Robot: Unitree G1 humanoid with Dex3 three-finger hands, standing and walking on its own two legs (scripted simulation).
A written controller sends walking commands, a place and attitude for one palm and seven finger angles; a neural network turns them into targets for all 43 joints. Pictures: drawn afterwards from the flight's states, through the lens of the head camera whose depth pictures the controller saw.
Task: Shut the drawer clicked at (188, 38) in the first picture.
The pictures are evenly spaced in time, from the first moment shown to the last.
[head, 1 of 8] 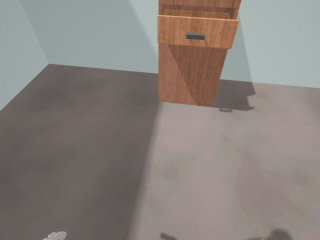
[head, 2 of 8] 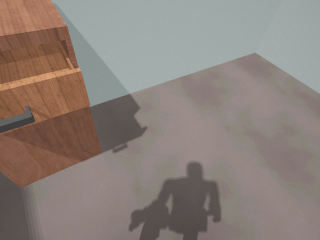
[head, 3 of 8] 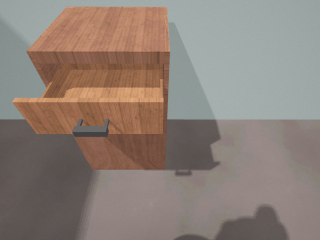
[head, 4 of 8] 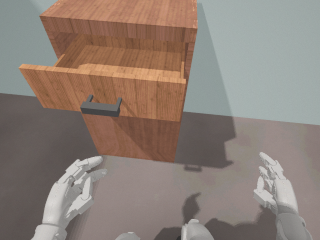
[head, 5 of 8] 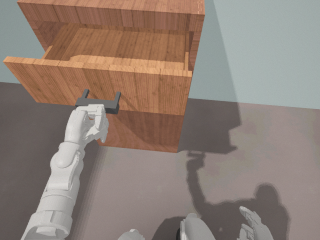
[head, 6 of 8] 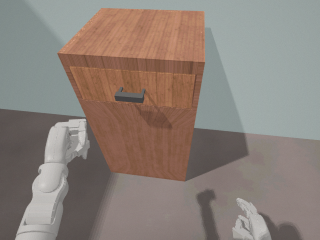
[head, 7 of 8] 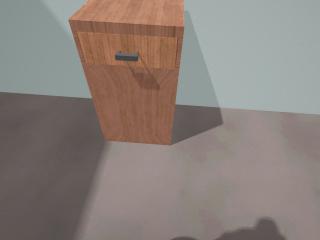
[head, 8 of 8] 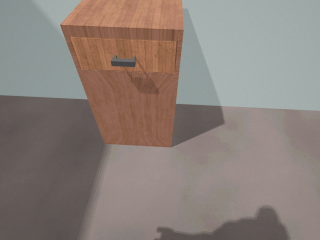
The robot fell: no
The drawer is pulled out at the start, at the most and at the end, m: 0.21 0.21 0.00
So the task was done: yes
